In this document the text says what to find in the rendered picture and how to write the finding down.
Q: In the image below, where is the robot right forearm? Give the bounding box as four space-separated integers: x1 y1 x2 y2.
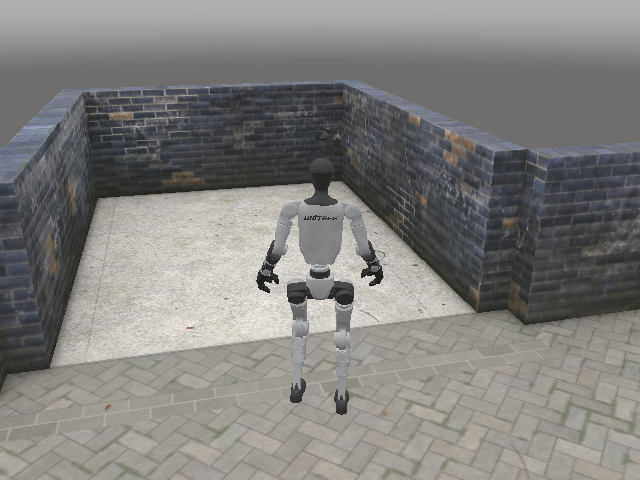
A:
361 240 381 272

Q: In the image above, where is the left robot upper arm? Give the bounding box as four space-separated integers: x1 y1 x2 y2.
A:
271 201 300 256

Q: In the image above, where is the right robot upper arm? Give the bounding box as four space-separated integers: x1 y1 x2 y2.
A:
342 201 371 256

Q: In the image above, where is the right robot hand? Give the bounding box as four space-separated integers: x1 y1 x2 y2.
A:
361 266 384 286

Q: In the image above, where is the robot left forearm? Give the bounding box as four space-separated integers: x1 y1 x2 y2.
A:
260 240 281 276

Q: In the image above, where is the robot right shin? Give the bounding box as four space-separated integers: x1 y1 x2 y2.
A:
336 332 350 401

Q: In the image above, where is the left robot hand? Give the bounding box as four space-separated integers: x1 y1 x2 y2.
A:
256 270 279 293

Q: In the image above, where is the humanoid robot torso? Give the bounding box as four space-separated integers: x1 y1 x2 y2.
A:
297 196 344 300

